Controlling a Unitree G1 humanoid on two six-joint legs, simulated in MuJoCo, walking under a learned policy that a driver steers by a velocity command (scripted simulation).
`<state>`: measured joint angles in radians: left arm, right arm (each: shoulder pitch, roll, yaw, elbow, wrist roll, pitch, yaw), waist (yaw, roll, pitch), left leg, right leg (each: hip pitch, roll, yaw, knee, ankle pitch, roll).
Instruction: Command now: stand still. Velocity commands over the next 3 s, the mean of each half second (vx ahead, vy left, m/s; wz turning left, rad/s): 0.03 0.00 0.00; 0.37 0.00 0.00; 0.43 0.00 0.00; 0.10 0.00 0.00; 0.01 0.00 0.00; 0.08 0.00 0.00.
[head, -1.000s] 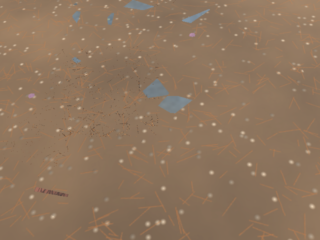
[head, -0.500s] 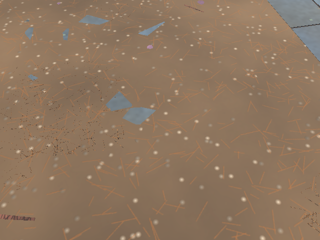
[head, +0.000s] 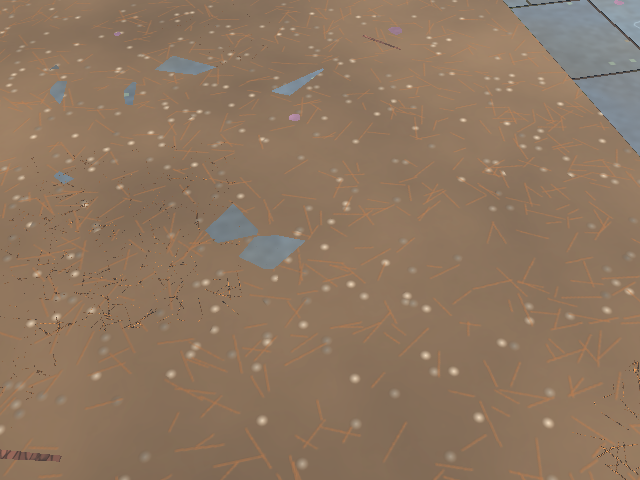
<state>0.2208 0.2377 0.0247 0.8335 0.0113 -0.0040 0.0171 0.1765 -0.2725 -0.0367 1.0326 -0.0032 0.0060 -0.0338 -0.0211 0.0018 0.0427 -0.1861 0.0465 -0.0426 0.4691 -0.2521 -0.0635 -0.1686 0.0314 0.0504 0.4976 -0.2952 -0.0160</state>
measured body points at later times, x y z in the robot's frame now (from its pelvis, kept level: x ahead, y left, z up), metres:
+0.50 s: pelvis +0.01 +0.01 +0.00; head +0.01 +0.01 +0.45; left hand +0.05 +0.27 -0.15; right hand +0.03 -0.26 -0.15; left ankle +0.00 +0.15 -0.73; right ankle -0.02 -0.11 -0.74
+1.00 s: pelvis +0.19 +0.03 -0.01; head +0.23 +0.04 +0.44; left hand +0.44 +0.24 -0.10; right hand +0.07 -0.21 -0.14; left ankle +0.01 +0.14 -0.74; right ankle +0.37 -0.10 -0.71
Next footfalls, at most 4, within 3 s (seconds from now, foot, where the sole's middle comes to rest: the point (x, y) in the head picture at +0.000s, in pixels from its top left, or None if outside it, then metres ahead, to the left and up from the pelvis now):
1.06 right None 0.42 -0.09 -0.77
1.54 left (271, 400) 0.70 0.13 -0.77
1.86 right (379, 424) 0.63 -0.10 -0.77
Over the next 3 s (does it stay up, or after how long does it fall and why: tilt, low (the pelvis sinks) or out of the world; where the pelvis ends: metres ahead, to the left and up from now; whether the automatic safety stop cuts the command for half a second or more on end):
stays up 0.66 0.03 -0.01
